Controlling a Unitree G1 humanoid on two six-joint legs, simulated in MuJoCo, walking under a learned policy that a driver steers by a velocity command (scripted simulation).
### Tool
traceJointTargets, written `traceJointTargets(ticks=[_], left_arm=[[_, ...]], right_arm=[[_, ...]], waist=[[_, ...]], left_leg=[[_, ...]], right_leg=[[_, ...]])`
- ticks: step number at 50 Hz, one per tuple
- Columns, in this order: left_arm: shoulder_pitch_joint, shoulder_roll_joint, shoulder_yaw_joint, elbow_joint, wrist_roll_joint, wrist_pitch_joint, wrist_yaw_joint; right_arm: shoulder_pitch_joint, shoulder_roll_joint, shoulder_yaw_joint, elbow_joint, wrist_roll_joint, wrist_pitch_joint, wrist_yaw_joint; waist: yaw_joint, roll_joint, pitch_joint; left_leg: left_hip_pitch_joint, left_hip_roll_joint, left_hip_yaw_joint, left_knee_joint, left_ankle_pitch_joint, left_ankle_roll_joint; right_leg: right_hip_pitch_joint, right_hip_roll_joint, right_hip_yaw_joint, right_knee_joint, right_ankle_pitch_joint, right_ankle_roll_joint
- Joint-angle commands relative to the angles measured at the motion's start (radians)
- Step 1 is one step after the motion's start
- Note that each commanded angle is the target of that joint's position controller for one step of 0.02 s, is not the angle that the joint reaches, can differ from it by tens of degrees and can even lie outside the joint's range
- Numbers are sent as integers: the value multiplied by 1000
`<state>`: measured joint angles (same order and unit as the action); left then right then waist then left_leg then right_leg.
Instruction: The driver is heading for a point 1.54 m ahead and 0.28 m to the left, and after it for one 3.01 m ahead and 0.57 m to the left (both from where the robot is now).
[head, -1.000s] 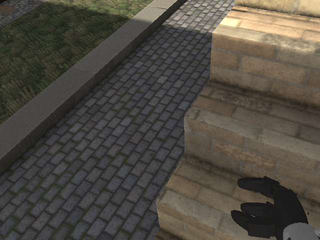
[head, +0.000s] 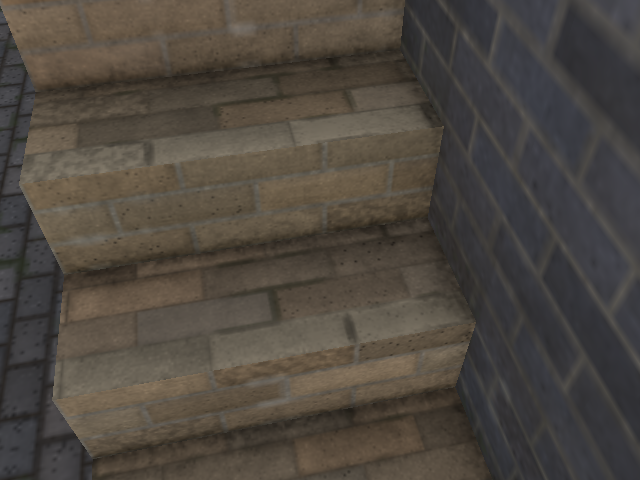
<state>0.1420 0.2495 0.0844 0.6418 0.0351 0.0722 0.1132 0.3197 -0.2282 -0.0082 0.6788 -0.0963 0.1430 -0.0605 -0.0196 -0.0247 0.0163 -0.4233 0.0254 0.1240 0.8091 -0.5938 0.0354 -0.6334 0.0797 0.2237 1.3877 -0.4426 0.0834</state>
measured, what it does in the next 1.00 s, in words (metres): goes down, backwards: right foot 0.21 m lower, then left foot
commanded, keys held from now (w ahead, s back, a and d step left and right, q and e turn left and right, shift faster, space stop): w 1.00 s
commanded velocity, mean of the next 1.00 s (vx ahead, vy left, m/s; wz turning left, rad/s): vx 0.09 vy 0.02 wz -0.03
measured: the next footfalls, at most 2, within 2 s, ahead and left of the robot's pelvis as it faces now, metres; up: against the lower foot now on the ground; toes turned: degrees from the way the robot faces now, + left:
right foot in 0.26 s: -0.26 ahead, -0.02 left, -0.21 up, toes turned -2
left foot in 0.54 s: -0.30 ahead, +0.22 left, -0.21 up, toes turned -5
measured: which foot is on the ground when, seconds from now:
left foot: down 0.00-0.22, up 0.24-0.52, down 0.54-0.90, up 0.92-1.00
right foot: up 0.00-0.24, down 0.26-1.00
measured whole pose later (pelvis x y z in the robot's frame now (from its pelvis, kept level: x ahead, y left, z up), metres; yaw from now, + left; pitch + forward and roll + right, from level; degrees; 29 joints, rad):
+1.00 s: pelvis -0.34 +0.13 -0.16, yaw -4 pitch +0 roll +0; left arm 0.35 0.24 0.04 0.79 0.03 -0.03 0.00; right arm 0.20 -0.25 -0.04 0.62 -0.05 0.01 0.04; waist 0.06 0.04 -0.01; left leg -0.46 -0.03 0.01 0.98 -0.38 0.04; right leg -0.28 -0.01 0.01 0.53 -0.25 -0.03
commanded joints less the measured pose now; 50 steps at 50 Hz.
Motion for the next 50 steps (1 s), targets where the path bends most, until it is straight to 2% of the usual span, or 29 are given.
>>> traceJointTargets(ticks=[1,2,3,5,8,10,12,13,14,15,16,17,18,19,22,25,27,28,29,31,36,40,41,43,45,46,47,48,50], left_arm=[[173,-23,-5,-93,11,44,7],[231,57,15,-88,51,64,-9],[358,114,31,-59,50,83,-24],[375,177,42,-51,35,95,-55],[298,116,1,-66,-8,62,-95],[304,75,-28,-60,-3,42,-110],[131,-39,-87,-52,22,49,-156],[-58,-99,-136,-89,41,48,-177],[-114,-39,-158,-121,60,28,-175],[-16,25,-142,-155,40,5,-154],[76,161,-85,-113,20,-3,-122],[83,196,-52,-111,12,-19,-79],[8,173,-42,-151,-1,-39,-32],[34,106,-63,-147,-17,-69,-11],[165,75,-69,-60,12,-65,-5],[240,65,-50,29,1,-42,-54],[285,27,-49,84,4,-59,-60],[229,29,-42,35,-11,-72,-78],[97,47,-38,22,-13,-72,-88],[60,-25,-57,38,-19,-66,-118],[88,10,-50,78,-10,-68,-139],[88,16,-54,93,-7,-73,-140],[103,111,-15,66,-7,-67,-124],[131,80,-25,70,-14,-69,-127],[359,77,-24,132,-4,-94,-123],[424,155,-9,138,3,-111,-116],[330,216,8,114,0,-111,-105],[198,212,13,77,-9,-116,-97],[72,176,13,56,-12,-133,-103]], right_arm=[[-432,-116,8,-270,-24,-33,-62],[-482,-98,2,-300,-4,-48,-57],[-556,-86,5,-329,19,-61,-49],[-494,-39,15,-346,31,-82,-60],[-318,-57,-12,-318,1,-100,-70],[-240,-11,-30,-305,14,-55,-87],[37,74,-55,-209,65,16,-138],[51,113,-62,-200,94,35,-140],[-83,159,-56,-261,113,40,-95],[-298,141,-29,-371,124,26,-77],[-281,74,-35,-371,58,8,-77],[-236,-37,-46,-336,6,-17,-70],[-245,-128,-90,-283,-5,-26,-63],[-379,-196,-111,-324,13,-34,-40],[-397,-96,-85,-250,65,-15,22],[-225,-35,-59,-141,95,-51,30],[-56,-39,-49,-65,93,-103,22],[9,-102,-47,-58,85,-127,20],[15,-64,-37,-44,100,-137,22],[-80,-86,-35,-53,87,-154,15],[-45,-88,-34,-65,81,-159,31],[-52,-95,-34,-70,71,-152,39],[-40,-198,-76,-81,72,-138,76],[-169,-131,-62,-120,64,-128,104],[-242,-90,-54,-138,61,-138,99],[-292,-34,-37,-179,65,-149,95],[-246,-48,-41,-212,40,-159,91],[-177,-84,-53,-200,44,-160,94],[-50,-122,-65,-128,51,-154,114]], waist=[[227,203,-33],[255,166,-27],[311,177,-72],[254,101,-63],[100,141,0],[34,194,3],[-87,-204,-57],[-168,-240,-18],[-215,-207,-37],[-138,-96,93],[-128,-20,83],[-89,-5,85],[-6,-54,35],[39,-106,131],[95,-100,119],[114,-229,167],[55,-43,135],[57,177,107],[-2,196,102],[39,180,16],[34,125,0],[39,89,46],[41,217,-58],[96,195,60],[208,9,49],[231,-230,73],[144,-258,125],[48,-187,160],[-47,-110,39]], left_leg=[[-245,267,-275,-228,547,76],[-354,279,-221,-217,337,57],[-441,257,-182,-194,217,56],[-465,141,-40,-95,238,11],[-181,188,-124,-14,213,24],[-117,173,-156,127,253,-4],[-23,-57,8,901,107,7],[-128,-147,-18,1367,-17,-30],[-340,-213,-166,1704,-47,-73],[-434,-220,-313,1586,113,-95],[-526,-143,-354,1382,312,-95],[-498,-92,-334,1212,437,-116],[-447,-100,-283,1200,470,-131],[-483,-31,-353,974,461,-115],[-298,0,-275,301,195,-100],[122,-87,-64,-244,-106,-37],[365,3,-250,-555,297,6],[334,227,-499,-476,570,85],[216,268,-504,-476,728,143],[167,168,-364,-470,631,111],[49,66,-297,-547,117,31],[-4,68,-299,-563,38,39],[-40,-22,-241,-544,-315,64],[-226,30,-248,-531,-274,93],[-330,-17,-158,-278,-156,58],[-453,-102,-46,69,9,24],[-443,-44,-170,222,89,21],[-352,16,-199,291,224,12],[-117,12,-193,312,306,-9]], right_leg=[[-14,93,79,563,196,31],[66,76,22,598,336,16],[202,86,-122,595,384,9],[355,78,-228,384,405,-5],[258,0,-237,-274,313,-110],[322,-134,-211,-795,357,-211],[351,-229,-204,-1266,769,-315],[251,-198,-252,-1291,854,-318],[280,-185,-223,-1006,899,-255],[28,-240,-170,-818,1124,-201],[152,-342,-71,-880,779,-271],[196,-403,56,-989,407,-349],[253,-420,228,-1102,31,-396],[279,-517,434,-1147,42,-428],[490,-377,307,-1108,-151,-360],[361,-275,82,-1059,109,-283],[256,-183,-49,-886,236,-182],[163,-92,-169,-886,81,-118],[275,-96,-163,-867,58,-108],[470,-73,-173,-911,197,-117],[560,-89,-166,-953,260,-102],[513,-91,-165,-946,243,-90],[525,-38,-269,-789,-62,-100],[541,-16,-370,-647,98,-117],[702,-98,-251,-848,-40,-178],[707,-356,187,-1128,-364,-269],[498,-499,595,-1370,-633,-367],[363,-522,607,-1402,-607,-374],[259,-397,287,-1330,-251,-267]])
